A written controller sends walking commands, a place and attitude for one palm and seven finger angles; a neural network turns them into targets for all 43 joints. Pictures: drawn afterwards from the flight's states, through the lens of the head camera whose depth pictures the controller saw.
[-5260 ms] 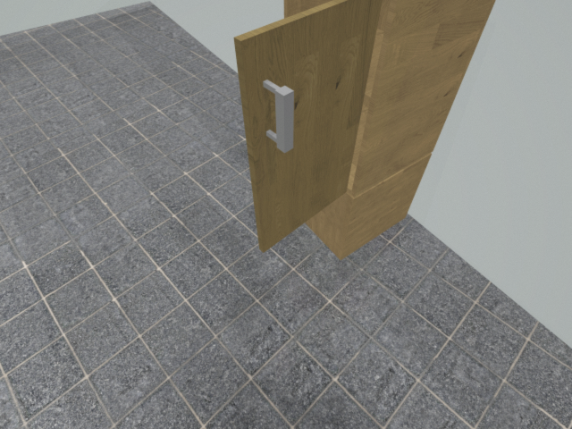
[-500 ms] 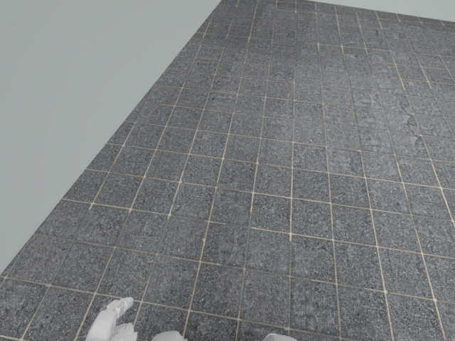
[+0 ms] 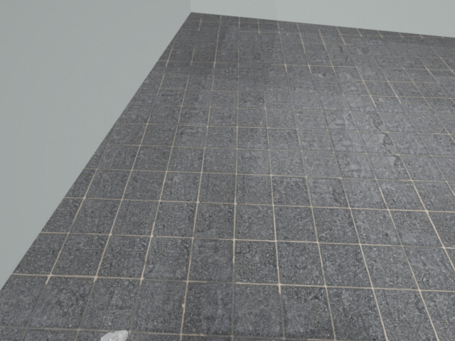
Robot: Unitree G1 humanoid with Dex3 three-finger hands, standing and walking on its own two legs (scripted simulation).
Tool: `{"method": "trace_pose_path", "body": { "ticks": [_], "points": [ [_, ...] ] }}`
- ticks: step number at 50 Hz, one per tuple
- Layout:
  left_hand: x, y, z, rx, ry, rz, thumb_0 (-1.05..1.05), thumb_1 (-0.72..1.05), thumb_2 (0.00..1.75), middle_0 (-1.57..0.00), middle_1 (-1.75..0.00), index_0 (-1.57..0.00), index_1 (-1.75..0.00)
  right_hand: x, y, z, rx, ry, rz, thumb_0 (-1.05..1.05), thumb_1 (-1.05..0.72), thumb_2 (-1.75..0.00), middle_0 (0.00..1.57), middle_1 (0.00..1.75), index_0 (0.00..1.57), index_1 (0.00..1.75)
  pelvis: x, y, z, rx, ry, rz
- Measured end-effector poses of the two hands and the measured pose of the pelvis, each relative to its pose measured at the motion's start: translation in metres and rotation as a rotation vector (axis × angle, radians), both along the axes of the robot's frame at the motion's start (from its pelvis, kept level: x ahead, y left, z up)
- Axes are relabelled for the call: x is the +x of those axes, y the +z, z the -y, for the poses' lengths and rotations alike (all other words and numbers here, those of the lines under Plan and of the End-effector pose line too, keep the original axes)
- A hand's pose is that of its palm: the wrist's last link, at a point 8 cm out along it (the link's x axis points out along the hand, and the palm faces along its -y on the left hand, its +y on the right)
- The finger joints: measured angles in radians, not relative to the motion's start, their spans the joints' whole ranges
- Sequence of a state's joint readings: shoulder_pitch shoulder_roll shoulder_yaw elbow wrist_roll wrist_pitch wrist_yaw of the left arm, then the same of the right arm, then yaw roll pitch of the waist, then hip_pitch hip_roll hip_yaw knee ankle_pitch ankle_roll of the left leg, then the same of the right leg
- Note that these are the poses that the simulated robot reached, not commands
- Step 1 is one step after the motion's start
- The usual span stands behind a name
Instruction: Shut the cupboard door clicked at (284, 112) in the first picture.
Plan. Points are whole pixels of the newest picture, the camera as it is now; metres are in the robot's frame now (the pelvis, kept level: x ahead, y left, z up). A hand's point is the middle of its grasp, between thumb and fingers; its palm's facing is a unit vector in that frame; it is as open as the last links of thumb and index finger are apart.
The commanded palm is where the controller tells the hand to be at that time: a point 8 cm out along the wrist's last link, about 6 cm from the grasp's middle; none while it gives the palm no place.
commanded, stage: walk to a spot facing it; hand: left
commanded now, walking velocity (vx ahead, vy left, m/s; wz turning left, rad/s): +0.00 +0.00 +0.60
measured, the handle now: out of the picture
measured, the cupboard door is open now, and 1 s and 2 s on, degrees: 97 97 97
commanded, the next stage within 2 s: none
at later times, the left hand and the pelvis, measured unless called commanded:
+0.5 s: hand (131, 314) +0.20 +0.21 -0.15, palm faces +0.26 -0.94 -0.21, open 7.4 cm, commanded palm none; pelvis +0.14 -0.01 +0.01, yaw +14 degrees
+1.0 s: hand out of the picture +0.12 +0.19 -0.17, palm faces +0.56 -0.79 -0.25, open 7.4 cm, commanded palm none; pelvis +0.19 -0.02 +0.01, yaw +34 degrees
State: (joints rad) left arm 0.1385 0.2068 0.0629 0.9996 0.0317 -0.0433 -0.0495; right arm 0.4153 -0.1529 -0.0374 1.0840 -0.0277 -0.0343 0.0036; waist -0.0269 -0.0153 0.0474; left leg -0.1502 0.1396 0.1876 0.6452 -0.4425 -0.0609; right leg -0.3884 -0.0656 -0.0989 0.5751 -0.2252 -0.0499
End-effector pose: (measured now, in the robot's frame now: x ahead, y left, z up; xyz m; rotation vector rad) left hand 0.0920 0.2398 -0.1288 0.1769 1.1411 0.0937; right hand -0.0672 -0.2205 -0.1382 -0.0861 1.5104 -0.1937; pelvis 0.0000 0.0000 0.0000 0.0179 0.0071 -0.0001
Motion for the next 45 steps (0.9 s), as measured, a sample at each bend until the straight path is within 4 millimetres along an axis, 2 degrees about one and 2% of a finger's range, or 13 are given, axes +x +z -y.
{"method": "trace_pose_path", "body": {
  "ticks": [3,6,9,12,16,22,26,28,32,36,39,42,45],
  "points": [
    [0.022,0.000,0.009,-0.001,0.033,0.016,0.00,0.91,0.90,-0.20,-0.30,-0.20,-0.29,0.025,-0.003,0.011,-0.012,0.002,-0.044,0.00,-0.92,-0.90,0.20,0.30,0.20,0.30,0.022,0.000,0.002,-0.031,0.021,0.017],
    [0.030,0.001,0.016,-0.013,0.065,-0.013,0.00,0.92,0.90,-0.20,-0.30,-0.20,-0.29,0.072,0.007,0.017,-0.039,0.022,0.001,0.01,-0.92,-0.90,0.20,0.30,0.20,0.30,0.044,0.008,0.003,-0.042,0.051,0.009],
    [0.037,-0.001,0.007,-0.012,0.107,-0.033,-0.01,0.95,0.90,-0.20,-0.30,-0.20,-0.29,0.127,0.017,0.015,-0.053,0.066,0.076,0.01,-0.92,-0.90,0.19,0.30,0.20,0.30,0.066,0.013,0.001,-0.042,0.080,-0.001],
    [0.041,-0.012,-0.002,-0.029,0.147,-0.068,-0.01,0.94,0.90,-0.20,-0.30,-0.20,-0.29,0.179,0.017,0.008,-0.061,0.129,0.147,0.00,-0.92,-0.90,0.19,0.30,0.19,0.30,0.088,0.007,-0.007,-0.053,0.109,0.003],
    [0.045,-0.024,-0.014,-0.024,0.192,-0.128,0.00,0.93,0.90,-0.20,-0.30,-0.20,-0.29,0.235,0.012,-0.002,-0.073,0.193,0.214,0.00,-0.91,-0.90,0.19,0.30,0.20,0.30,0.111,-0.001,-0.012,-0.046,0.141,-0.012],
    [0.070,-0.005,-0.016,-0.002,0.262,-0.094,0.01,0.92,0.90,-0.20,-0.30,-0.20,-0.29,0.287,0.019,-0.002,-0.059,0.285,0.237,0.00,-0.92,-0.90,0.20,0.30,0.20,0.30,0.130,0.010,-0.002,-0.047,0.206,-0.019],
    [0.087,0.009,-0.009,0.026,0.301,-0.033,0.01,0.92,0.90,-0.20,-0.30,-0.20,-0.29,0.316,0.016,0.015,-0.045,0.332,0.228,0.00,-0.91,-0.90,0.20,0.30,0.20,0.30,0.143,0.012,0.012,-0.051,0.263,-0.018],
    [0.091,0.011,-0.005,0.053,0.322,0.004,0.01,0.91,0.90,-0.20,-0.30,-0.20,-0.29,0.333,0.009,0.026,-0.038,0.351,0.228,0.00,-0.91,-0.90,0.20,0.30,0.20,0.30,0.151,0.006,0.023,-0.031,0.296,-0.024],
    [0.080,0.014,0.005,0.077,0.380,0.000,0.00,0.91,0.90,-0.20,-0.30,-0.20,-0.29,0.372,0.008,0.041,-0.046,0.411,0.228,0.00,-0.91,-0.90,0.20,0.30,0.20,0.30,0.162,0.005,0.033,-0.020,0.360,-0.015],
    [0.058,0.013,0.017,0.055,0.440,-0.056,0.00,0.91,0.90,-0.20,-0.30,-0.20,-0.29,0.413,0.022,0.037,-0.059,0.476,0.254,0.00,-0.91,-0.90,0.20,0.30,0.20,0.30,0.173,0.012,0.034,-0.005,0.416,-0.020],
    [0.038,0.007,0.023,0.025,0.486,-0.102,0.00,0.91,0.90,-0.20,-0.30,-0.20,-0.29,0.443,0.030,0.020,-0.059,0.544,0.290,0.00,-0.92,-0.90,0.19,0.30,0.19,0.30,0.179,0.014,0.030,0.003,0.451,-0.026],
    [0.014,-0.007,0.024,-0.008,0.541,-0.149,0.01,0.91,0.90,-0.20,-0.30,-0.20,-0.29,0.472,0.032,-0.006,-0.058,0.621,0.342,0.00,-0.92,-0.90,0.19,0.30,0.19,0.30,0.183,0.006,0.021,-0.005,0.491,-0.027],
    [-0.004,-0.020,0.019,-0.018,0.590,-0.199,0.01,0.91,0.90,-0.20,-0.30,-0.20,-0.29,0.490,0.030,-0.028,-0.054,0.682,0.397,0.00,-0.91,-0.90,0.19,0.30,0.20,0.30,0.183,-0.003,0.016,-0.020,0.528,-0.024]
  ]
}}
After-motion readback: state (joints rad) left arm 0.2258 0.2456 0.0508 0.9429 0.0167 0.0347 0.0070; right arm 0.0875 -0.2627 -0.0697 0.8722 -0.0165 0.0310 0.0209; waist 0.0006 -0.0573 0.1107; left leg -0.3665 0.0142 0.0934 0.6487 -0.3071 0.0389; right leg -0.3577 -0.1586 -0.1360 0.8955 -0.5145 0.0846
